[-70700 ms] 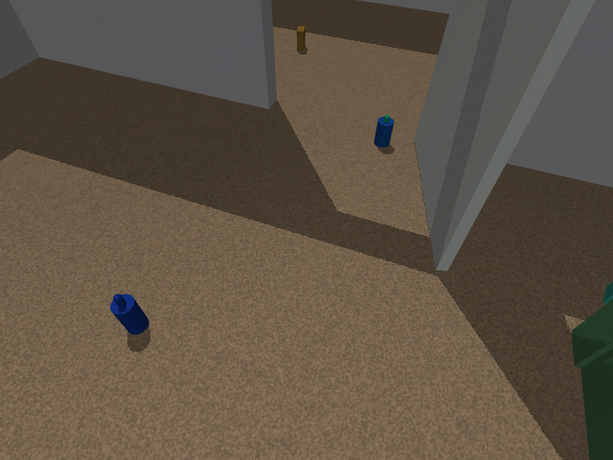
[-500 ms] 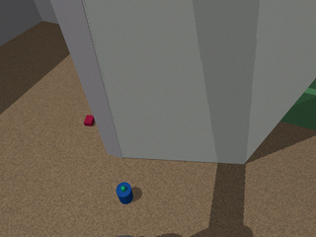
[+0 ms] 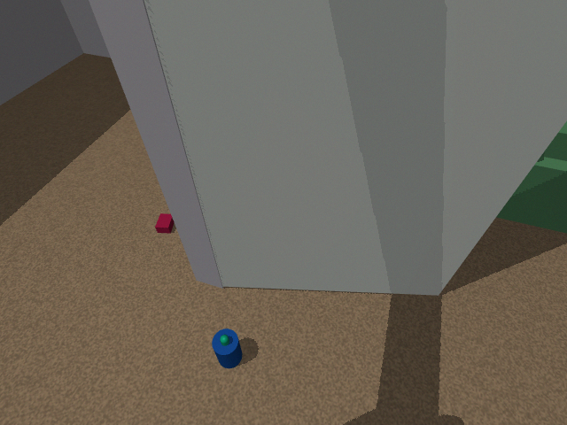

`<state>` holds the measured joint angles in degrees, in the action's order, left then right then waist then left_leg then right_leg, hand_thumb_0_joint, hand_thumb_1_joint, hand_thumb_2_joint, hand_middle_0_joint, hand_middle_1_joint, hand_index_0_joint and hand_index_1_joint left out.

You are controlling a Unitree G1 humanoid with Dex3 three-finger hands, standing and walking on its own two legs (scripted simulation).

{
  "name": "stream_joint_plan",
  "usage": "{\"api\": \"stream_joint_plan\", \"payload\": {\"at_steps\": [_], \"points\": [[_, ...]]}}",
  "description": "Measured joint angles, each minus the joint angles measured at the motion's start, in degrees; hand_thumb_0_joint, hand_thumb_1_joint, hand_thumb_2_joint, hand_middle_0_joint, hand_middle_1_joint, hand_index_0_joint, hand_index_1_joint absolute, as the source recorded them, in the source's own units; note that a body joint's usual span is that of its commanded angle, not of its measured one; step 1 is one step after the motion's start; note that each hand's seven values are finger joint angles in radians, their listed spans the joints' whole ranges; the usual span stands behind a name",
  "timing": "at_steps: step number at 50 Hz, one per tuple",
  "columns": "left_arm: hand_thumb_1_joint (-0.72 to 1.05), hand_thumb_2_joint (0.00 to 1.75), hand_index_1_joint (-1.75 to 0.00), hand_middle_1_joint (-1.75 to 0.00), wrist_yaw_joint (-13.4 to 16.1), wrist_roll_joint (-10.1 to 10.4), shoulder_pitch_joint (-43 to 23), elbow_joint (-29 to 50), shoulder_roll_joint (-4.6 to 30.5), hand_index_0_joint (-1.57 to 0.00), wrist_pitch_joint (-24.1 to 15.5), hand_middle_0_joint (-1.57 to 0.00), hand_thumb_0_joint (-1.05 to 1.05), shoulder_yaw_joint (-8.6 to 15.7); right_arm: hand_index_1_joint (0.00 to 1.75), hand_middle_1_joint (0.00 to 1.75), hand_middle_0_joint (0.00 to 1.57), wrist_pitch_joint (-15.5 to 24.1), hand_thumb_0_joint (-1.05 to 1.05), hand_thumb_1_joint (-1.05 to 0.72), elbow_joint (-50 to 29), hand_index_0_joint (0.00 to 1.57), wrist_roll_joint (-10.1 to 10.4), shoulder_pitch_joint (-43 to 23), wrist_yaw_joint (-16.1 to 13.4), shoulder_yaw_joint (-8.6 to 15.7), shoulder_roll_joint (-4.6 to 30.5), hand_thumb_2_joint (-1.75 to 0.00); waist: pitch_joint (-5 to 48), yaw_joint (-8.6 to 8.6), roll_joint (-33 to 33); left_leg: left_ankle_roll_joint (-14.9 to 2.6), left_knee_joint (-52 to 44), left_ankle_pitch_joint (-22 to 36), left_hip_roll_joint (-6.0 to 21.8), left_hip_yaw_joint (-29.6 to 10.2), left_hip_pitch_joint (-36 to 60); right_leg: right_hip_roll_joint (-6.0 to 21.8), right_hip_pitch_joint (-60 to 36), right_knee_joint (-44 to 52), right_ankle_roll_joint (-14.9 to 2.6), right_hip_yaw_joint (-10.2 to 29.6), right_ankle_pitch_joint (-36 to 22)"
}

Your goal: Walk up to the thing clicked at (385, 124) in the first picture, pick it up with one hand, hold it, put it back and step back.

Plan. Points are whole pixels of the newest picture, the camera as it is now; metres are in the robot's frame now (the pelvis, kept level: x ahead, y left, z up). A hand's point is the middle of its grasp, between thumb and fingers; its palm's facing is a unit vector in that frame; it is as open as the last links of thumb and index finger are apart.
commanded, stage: stand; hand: left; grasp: from above
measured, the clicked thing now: (227, 347) +0.45 +0.20 -0.69
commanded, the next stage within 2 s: step back in 1.54 s
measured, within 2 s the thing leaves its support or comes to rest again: neither
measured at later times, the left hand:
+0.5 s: hand out of the picture +0.09 +0.24 -0.15, palm faces -0.03 -0.94 -0.34, open 7.4 cm
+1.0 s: hand out of the picture +0.09 +0.23 -0.15, palm faces -0.03 -0.94 -0.34, open 7.4 cm
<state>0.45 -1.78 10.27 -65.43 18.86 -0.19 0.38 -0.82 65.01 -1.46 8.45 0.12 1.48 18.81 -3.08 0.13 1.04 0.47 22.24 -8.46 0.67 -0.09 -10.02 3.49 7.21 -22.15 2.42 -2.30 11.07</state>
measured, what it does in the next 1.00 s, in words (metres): stands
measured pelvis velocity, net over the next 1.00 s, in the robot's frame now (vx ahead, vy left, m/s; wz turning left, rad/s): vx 0.02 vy -0.01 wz -0.01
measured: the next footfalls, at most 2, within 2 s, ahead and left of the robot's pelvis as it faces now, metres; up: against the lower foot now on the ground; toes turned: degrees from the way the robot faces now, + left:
none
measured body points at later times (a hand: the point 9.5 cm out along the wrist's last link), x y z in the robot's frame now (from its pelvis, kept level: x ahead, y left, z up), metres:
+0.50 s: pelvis +0.02 -0.01 +0.00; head +0.02 -0.01 +0.45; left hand +0.09 +0.29 -0.13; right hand +0.08 -0.30 -0.14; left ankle +0.04 +0.12 -0.74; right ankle +0.01 -0.15 -0.74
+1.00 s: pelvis +0.02 -0.01 +0.00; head +0.03 -0.02 +0.45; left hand +0.10 +0.28 -0.13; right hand +0.09 -0.31 -0.13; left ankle +0.04 +0.12 -0.74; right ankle +0.01 -0.15 -0.74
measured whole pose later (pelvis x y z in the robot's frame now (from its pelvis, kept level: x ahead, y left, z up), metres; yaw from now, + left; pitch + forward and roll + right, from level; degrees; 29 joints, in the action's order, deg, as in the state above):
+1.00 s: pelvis +0.02 -0.01 +0.00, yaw -1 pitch -3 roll +0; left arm -0.1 -1.0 7.0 -65.5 18.9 -0.3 0.9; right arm 0.0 66.3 -1.1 6.0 0.0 0.6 19.4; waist -3.2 -0.3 0.6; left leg 1.7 18.3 -8.6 1.9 0.3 -7.0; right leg 2.2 4.7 -18.8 1.4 -2.0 11.2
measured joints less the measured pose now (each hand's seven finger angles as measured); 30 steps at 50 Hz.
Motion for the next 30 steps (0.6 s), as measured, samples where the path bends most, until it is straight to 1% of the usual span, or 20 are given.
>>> {"api": "stream_joint_plan", "payload": {"at_steps": [10, 20, 30], "points": [[0.91, 0.9, -0.3, -0.3, -0.2, 0.51, -0.83, -0.63, -0.14, -0.2, -0.1, -0.2, 0.01, 0.15, 0.3, 0.3, 0.2, 0.24, 0.0, -0.91, 1.11, 0.2, 0.09, 0.57, -0.09, -0.38, 0.34, -0.89, -0.58, -0.23, -0.23, 0.37, -0.81, -0.11, 0.42, 0.2, 0.55, -0.42, -0.28, 0.56, -0.35, 0.19, 0.12], [0.91, 0.9, -0.3, -0.3, -0.39, 0.73, -3.21, -0.22, -0.54, -0.2, -0.15, -0.2, 0.01, 0.08, 0.3, 0.3, 0.2, 0.73, 0.0, -0.91, 1.27, 0.2, 0.29, -0.94, -0.29, -0.89, 0.19, -0.89, -0.24, -0.45, -0.28, 0.57, -2.28, 0.0, 0.51, 0.46, 1.82, -0.51, -1.21, 1.56, -0.45, 0.4, 0.15], [0.91, 0.9, -0.3, -0.3, -0.4, 0.86, -4.12, -0.01, -0.35, -0.2, -0.28, -0.2, 0.01, 0.34, 0.3, 0.3, 0.2, 1.0, 0.0, -0.91, 1.09, 0.2, 0.32, -2.02, -0.27, -0.89, 0.25, -0.89, -0.05, -0.52, -0.26, 0.82, -3.16, -0.08, 0.79, 0.47, 2.58, -0.8, -2.02, 2.62, -0.61, 0.37, 0.12]]}}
